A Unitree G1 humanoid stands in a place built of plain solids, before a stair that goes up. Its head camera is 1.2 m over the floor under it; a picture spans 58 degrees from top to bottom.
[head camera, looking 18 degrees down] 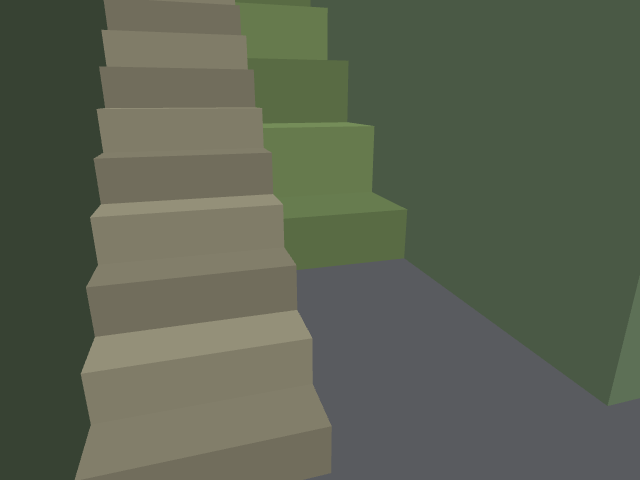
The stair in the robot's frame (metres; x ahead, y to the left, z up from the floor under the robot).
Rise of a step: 0.19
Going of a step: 0.23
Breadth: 0.75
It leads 16 degrees to the left of straight ahead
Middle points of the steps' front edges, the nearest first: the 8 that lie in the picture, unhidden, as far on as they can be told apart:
1.04 0.32 0.19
1.26 0.39 0.39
1.48 0.45 0.58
1.70 0.52 0.77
1.92 0.58 0.97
2.14 0.65 1.16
2.36 0.71 1.35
2.59 0.78 1.54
